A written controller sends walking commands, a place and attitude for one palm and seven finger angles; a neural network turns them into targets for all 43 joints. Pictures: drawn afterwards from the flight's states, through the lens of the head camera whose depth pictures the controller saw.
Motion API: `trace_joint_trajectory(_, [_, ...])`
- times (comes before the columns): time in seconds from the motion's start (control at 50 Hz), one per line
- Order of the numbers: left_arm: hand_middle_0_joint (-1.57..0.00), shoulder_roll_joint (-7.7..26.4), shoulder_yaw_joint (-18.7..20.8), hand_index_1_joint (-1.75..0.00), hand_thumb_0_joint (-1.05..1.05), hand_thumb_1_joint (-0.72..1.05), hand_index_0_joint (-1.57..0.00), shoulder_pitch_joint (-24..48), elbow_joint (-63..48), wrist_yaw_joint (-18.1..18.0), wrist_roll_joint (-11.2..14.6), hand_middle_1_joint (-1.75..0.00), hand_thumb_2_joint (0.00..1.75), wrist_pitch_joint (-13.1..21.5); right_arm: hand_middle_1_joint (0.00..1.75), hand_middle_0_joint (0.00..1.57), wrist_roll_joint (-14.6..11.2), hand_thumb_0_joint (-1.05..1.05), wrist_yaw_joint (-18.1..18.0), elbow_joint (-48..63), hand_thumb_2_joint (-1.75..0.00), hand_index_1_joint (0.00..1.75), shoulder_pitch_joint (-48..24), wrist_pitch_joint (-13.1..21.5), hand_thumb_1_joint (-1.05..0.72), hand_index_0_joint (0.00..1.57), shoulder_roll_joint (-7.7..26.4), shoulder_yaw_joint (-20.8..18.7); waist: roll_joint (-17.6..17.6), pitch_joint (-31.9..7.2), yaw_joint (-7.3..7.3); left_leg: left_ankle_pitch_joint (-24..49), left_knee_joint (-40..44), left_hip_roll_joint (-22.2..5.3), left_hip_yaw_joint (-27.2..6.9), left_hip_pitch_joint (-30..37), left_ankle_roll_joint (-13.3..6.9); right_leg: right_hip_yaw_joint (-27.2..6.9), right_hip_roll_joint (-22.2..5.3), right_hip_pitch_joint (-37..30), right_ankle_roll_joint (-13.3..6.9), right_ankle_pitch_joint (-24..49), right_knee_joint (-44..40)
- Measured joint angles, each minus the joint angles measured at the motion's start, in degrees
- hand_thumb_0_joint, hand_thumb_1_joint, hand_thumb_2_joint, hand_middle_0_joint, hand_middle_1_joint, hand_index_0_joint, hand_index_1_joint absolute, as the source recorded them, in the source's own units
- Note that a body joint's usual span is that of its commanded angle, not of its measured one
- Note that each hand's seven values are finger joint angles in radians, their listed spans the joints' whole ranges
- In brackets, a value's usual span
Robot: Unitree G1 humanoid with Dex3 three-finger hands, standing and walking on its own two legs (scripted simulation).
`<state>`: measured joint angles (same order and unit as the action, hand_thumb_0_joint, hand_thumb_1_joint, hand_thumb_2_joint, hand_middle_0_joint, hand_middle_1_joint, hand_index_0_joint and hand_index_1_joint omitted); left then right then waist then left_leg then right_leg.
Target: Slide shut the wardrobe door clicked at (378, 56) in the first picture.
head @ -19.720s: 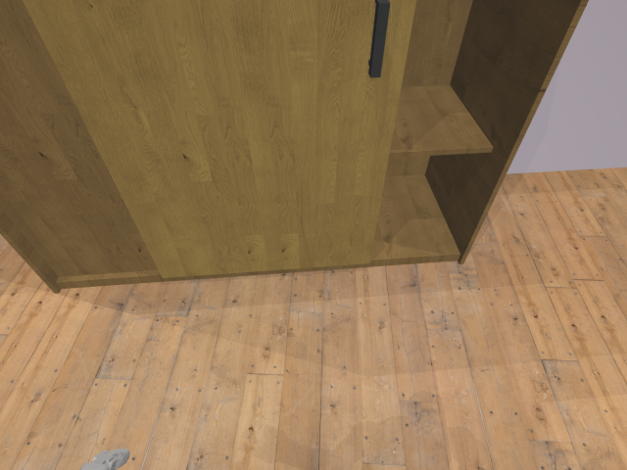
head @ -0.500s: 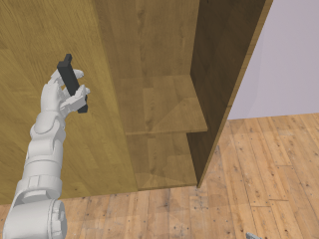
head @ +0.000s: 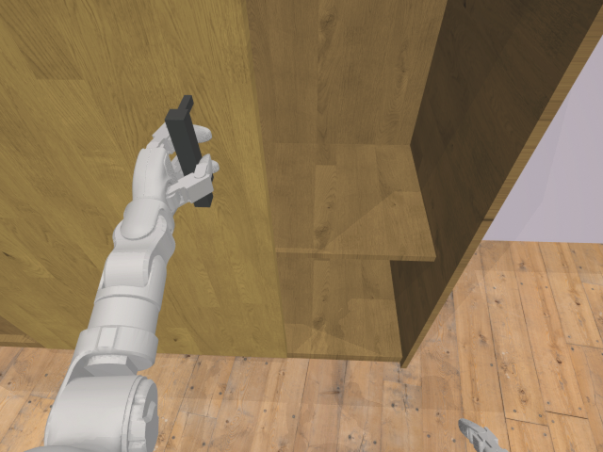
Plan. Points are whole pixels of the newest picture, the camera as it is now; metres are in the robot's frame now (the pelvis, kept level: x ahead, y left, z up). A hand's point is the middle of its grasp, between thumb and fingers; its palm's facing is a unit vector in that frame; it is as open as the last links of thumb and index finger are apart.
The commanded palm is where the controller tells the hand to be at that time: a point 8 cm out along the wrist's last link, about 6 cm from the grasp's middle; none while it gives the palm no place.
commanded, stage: tug the door sideways, standing still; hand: left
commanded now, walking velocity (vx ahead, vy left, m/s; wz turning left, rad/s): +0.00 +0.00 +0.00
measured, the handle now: (195, 153) +0.48 +0.18 +0.15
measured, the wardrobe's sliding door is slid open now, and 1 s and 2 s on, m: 0.38 0.37 0.23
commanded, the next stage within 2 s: step sideways, sliding the door along in 0.46 s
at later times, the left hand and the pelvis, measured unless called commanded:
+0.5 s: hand (209, 180) +0.42 +0.15 +0.15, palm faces +0.11 -0.99 -0.04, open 6.0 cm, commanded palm +0.39 +0.14 +0.15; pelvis -0.03 +0.00 -0.01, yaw +1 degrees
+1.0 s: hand (215, 177) +0.43 +0.14 +0.15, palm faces +0.31 -0.94 -0.15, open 6.2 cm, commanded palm +0.40 +0.12 +0.15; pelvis -0.01 -0.07 -0.01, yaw +5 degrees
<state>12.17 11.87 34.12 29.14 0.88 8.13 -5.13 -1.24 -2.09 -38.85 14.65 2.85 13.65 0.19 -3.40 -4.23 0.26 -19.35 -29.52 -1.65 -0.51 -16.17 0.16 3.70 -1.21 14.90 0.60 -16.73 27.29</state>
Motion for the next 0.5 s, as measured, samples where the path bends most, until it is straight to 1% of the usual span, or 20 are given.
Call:
trace_joint_trajectory(0.12, [-0.31,-0.2,-1.7,-1.39,0.01,0.73,-0.31,3.8,6.0,-2.1,-0.4,-1.38,0.83,2.6,0.30,0.20,0.3,0.01,0.5,-1.0,-0.90,0.30,0.8,0.9,-0.91,0.21,-0.9,0.6,0.4,0.1,-0.11,0.0,-1.2,0.8,-0.5,-1.2,-0.1,-0.1,-0.6,0.7,0.3,-0.9,0.9])
trace_joint_trajectory(0.26, [-0.28,0.2,-3.3,-1.40,0.01,0.75,-0.26,7.4,11.4,-3.7,0.0,-1.38,0.82,5.3,0.30,0.20,0.3,0.01,1.2,-2.7,-0.90,0.30,2.6,2.3,-0.91,0.21,-1.1,0.7,0.3,0.6,0.04,0.1,-3.0,1.1,-0.8,-3.0,-0.2,-0.1,-0.8,2.1,0.4,-1.1,2.2])
trace_joint_trajectory(0.34, [-0.27,0.6,-4.1,-1.40,0.00,0.76,-0.24,9.1,13.8,-3.8,0.2,-1.38,0.81,6.9,0.30,0.20,0.4,0.01,1.4,-3.8,-0.90,0.30,3.8,3.0,-0.91,0.21,-0.9,0.7,0.6,0.9,0.13,0.2,-3.8,1.2,-0.9,-4.0,-0.2,-0.1,-1.0,3.0,0.7,-1.3,2.8])
trace_joint_trajectory(0.5, [-0.28,1.5,-4.6,-1.40,0.00,0.76,-0.23,11.3,17.3,-3.5,0.6,-1.39,0.81,9.2,0.30,0.20,0.4,0.01,1.7,-4.9,-0.90,0.30,5.2,4.9,-0.91,0.21,0.0,0.3,0.4,1.1,0.54,0.4,-4.8,1.3,-1.2,-5.6,-0.2,0.0,-1.0,4.5,0.6,-1.3,3.9])
